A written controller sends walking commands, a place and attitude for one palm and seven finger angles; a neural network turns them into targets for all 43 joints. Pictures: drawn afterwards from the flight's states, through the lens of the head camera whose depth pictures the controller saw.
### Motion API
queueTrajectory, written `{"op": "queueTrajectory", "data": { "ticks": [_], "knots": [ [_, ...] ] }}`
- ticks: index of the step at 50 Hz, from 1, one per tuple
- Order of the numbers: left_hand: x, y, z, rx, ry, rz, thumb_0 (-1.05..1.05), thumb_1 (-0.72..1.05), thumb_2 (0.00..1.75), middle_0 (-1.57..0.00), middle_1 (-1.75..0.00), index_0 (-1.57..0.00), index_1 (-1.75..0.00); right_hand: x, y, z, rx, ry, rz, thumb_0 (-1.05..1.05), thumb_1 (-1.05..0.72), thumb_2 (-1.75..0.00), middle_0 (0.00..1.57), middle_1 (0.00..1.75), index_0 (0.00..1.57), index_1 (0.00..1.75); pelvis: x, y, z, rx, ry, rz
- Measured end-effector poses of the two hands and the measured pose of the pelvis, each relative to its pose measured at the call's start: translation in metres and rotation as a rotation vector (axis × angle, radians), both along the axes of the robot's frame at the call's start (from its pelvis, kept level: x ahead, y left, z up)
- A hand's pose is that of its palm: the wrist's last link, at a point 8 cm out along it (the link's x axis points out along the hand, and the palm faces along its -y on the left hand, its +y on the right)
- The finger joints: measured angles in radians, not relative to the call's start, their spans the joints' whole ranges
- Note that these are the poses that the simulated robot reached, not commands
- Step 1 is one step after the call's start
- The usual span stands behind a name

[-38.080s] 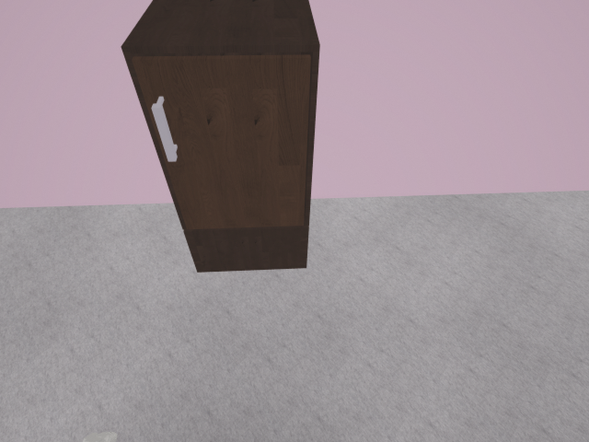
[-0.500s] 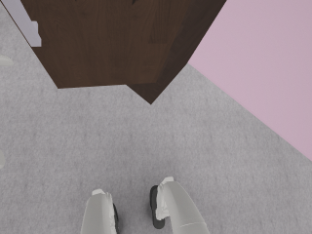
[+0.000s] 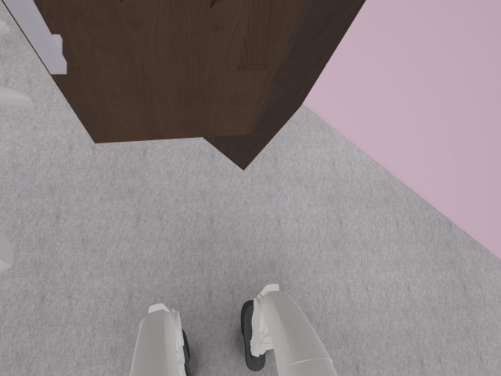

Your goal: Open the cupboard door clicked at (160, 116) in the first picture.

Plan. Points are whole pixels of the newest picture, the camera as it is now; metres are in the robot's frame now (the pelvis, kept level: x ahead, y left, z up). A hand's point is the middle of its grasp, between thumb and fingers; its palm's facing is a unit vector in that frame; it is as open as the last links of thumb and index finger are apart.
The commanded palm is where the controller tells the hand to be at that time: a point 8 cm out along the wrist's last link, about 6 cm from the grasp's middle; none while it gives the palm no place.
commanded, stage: slide the fingers in behind the handle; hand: left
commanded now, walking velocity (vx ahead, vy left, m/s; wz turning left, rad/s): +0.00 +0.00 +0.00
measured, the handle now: (33, 11) +0.60 +0.23 +0.07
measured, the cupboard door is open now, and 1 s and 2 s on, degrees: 48 47 49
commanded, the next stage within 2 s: close the thumb around the handle in 1.56 s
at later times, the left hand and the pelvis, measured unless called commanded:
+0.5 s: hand (15, 49) +0.55 +0.25 +0.06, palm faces +0.04 -1.00 -0.03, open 14.0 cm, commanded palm +0.53 +0.27 +0.06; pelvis +0.00 +0.00 +0.00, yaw +0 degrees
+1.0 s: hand (47, 47) +0.56 +0.22 +0.06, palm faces +0.05 -1.00 -0.03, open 14.0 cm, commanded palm +0.54 +0.24 +0.06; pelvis +0.00 +0.00 +0.00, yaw +0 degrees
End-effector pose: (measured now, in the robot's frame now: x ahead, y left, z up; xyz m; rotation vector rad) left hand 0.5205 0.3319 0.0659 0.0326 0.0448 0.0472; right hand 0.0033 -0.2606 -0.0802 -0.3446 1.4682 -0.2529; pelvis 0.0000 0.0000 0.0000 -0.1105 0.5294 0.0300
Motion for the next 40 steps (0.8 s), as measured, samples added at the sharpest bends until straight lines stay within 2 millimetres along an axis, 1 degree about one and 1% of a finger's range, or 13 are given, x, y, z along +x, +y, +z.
{"op": "queueTrajectory", "data": {
  "ticks": [10,18,26,40],
  "knots": [
    [0.001,-0.012,0.001,0.000,-0.005,-0.016,-0.01,-0.50,0.30,-0.30,-1.20,-0.30,-1.20,-0.019,0.003,-0.001,0.013,0.027,-0.029,0.01,-0.91,-0.90,0.21,0.30,0.21,0.30,-0.004,0.000,-0.001,0.002,0.000,-0.006],
    [0.001,-0.023,0.000,-0.001,-0.002,-0.008,-0.01,-0.50,0.30,-0.30,-1.20,-0.30,-1.20,-0.026,0.004,0.002,0.016,0.033,-0.033,0.01,-0.91,-0.90,0.21,0.30,0.21,0.30,-0.005,0.000,0.002,0.005,-0.007,-0.005],
    [0.004,-0.033,0.000,0.000,-0.001,-0.011,-0.01,-0.50,0.30,-0.30,-1.20,-0.30,-1.20,-0.025,0.003,0.003,0.017,0.026,-0.035,0.01,-0.91,-0.90,0.21,0.30,0.21,0.30,-0.004,0.001,0.003,0.009,-0.010,-0.006],
    [0.008,-0.048,-0.004,-0.004,-0.005,-0.009,-0.01,-0.50,0.30,-0.30,-1.20,-0.30,-1.20,-0.015,0.004,0.000,0.030,0.018,-0.029,0.01,-0.91,-0.90,0.21,0.30,0.21,0.30,0.000,0.000,0.004,0.014,-0.007,-0.005]
  ]
}}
